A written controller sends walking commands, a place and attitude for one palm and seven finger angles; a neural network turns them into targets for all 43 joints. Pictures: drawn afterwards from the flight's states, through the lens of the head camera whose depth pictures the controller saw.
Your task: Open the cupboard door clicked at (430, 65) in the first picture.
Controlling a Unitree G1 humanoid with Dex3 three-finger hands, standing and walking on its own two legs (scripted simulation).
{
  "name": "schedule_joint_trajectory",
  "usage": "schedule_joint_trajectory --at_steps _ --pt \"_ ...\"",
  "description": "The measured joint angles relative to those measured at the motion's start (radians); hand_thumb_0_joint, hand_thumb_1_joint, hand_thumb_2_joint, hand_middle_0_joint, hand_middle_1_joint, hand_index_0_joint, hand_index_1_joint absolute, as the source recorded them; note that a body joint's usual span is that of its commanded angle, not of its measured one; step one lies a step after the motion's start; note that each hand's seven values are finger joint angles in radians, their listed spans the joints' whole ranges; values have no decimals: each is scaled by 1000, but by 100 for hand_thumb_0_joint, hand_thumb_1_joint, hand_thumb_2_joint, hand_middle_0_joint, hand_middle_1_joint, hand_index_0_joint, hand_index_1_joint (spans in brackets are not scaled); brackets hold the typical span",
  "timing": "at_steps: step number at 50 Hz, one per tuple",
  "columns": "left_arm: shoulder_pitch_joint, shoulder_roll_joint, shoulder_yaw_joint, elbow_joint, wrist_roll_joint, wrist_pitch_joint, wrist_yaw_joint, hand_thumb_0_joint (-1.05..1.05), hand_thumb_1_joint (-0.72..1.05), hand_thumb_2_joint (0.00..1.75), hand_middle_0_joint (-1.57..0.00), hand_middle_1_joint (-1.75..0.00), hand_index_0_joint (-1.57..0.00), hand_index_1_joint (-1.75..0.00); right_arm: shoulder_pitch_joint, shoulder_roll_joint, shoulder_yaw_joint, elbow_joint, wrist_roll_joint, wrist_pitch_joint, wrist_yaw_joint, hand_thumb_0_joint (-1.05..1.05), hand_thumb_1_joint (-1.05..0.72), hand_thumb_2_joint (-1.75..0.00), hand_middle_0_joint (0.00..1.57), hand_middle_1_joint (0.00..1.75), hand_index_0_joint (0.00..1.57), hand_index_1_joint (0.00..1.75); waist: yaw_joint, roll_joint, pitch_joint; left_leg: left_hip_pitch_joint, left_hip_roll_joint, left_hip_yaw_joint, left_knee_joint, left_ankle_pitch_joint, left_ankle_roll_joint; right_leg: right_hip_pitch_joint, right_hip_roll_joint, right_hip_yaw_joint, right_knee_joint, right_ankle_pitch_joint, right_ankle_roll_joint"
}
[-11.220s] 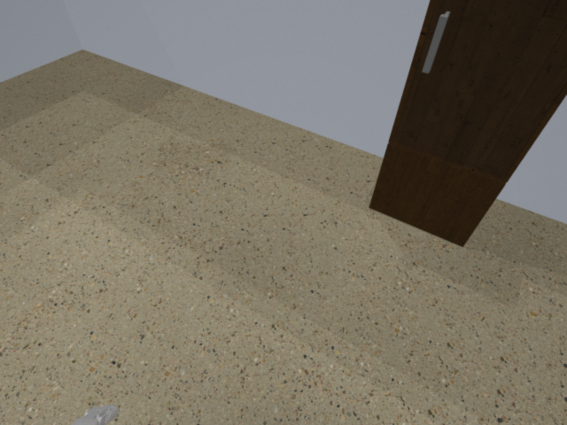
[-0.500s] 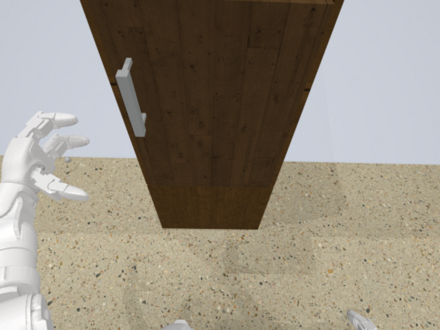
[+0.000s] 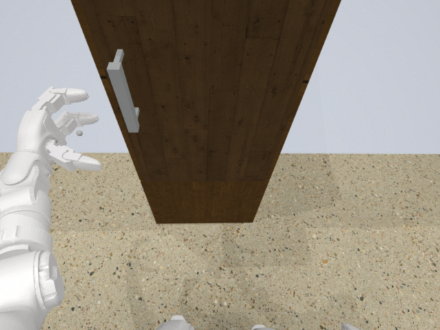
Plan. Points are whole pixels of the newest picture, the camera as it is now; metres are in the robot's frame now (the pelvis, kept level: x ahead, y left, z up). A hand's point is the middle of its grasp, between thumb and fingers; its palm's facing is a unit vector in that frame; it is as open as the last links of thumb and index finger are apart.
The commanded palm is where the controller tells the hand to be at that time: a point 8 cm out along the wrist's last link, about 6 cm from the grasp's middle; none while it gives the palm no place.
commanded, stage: move the hooked fingers beside the handle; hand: left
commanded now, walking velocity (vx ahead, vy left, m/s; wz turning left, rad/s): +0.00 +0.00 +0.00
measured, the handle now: (127, 94) +0.55 +0.19 +0.09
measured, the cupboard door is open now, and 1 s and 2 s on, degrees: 0 0 0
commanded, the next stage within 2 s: slide the fingers in behind the handle in 1.22 s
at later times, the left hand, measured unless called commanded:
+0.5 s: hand (87, 103) +0.50 +0.25 +0.10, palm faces +0.04 -1.00 +0.00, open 13.9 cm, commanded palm +0.47 +0.30 +0.09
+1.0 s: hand (82, 117) +0.47 +0.26 +0.09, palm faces +0.00 -1.00 +0.03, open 14.0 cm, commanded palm +0.46 +0.30 +0.09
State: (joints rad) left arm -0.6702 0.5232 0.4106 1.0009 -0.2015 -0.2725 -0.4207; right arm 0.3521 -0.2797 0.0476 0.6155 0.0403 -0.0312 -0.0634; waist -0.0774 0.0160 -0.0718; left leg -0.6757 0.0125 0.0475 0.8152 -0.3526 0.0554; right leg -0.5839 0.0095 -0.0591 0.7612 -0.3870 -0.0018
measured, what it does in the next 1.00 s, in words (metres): stands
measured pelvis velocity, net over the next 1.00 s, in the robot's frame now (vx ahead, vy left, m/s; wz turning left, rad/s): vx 0.01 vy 0.00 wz -0.01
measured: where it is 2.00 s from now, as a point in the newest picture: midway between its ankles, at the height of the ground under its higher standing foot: outside the picture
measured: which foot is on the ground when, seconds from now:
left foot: down 0.00-1.00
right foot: down 0.00-1.00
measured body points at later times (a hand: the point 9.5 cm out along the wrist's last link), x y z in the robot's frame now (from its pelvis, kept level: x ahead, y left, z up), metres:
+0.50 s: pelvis +0.00 -0.02 -0.01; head +0.12 +0.00 +0.42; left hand +0.49 +0.31 +0.11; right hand -0.01 -0.30 -0.11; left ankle +0.03 +0.08 -0.70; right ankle -0.01 -0.12 -0.70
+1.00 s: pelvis +0.01 +0.00 -0.01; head +0.10 +0.02 +0.43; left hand +0.47 +0.31 +0.09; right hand +0.06 -0.27 -0.11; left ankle +0.03 +0.08 -0.70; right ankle -0.01 -0.12 -0.70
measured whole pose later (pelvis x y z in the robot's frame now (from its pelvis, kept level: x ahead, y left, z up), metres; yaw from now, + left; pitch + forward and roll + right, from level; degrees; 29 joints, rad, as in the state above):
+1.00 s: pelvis +0.01 +0.00 -0.01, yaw -1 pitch +17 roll -4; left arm -0.81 0.63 0.45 1.16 -0.18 -0.30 -0.47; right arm 0.35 -0.29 0.04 0.59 0.03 0.08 -0.05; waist -0.11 0.02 -0.10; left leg -0.79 0.04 0.03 0.90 -0.40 0.05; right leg -0.68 0.03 -0.07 0.81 -0.42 0.00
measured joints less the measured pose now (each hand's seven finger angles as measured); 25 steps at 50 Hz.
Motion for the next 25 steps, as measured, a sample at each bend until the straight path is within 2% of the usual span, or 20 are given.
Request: schedule_joint_trajectory --at_steps 8,17,21,25 --pt "-124 87 48 139 34 -51 -3 -1 -50 30 -30 -120 -30 -120 7 -12 6 17 -5 20 -6 1 -90 -90 20 30 20 30 -35 -9 10 -65 15 -8 37 -6 -10 -63 13 -7 34 -6 -11" --pt "-209 160 66 223 40 -33 -48 -1 -50 30 -30 -120 -30 -120 50 -33 -1 30 -6 56 -10 1 -90 -90 20 30 20 30 -64 -1 3 -118 30 -10 61 -18 -17 -116 28 -7 51 -12 -18" --pt "-232 197 93 248 64 -18 -43 -1 -50 30 -30 -120 -30 -120 62 -32 0 18 -6 71 -11 1 -90 -90 20 30 20 30 -81 -3 4 -138 37 -8 70 -24 -19 -137 35 -4 57 -14 -20" --pt "-228 226 128 235 77 -35 -40 -1 -50 30 -30 -120 -30 -120 73 -28 -3 5 -10 84 -7 1 -90 -90 20 30 20 30 -91 -4 0 -155 46 -4 77 -31 -21 -154 43 1 58 -15 -22"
